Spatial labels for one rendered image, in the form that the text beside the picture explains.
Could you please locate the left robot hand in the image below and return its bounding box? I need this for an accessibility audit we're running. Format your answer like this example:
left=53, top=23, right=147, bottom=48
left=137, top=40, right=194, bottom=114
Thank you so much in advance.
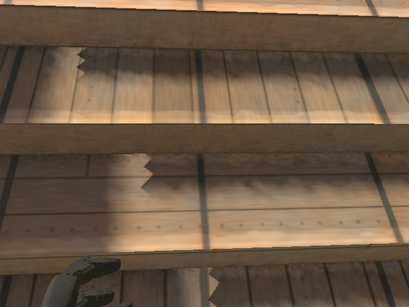
left=41, top=256, right=132, bottom=307

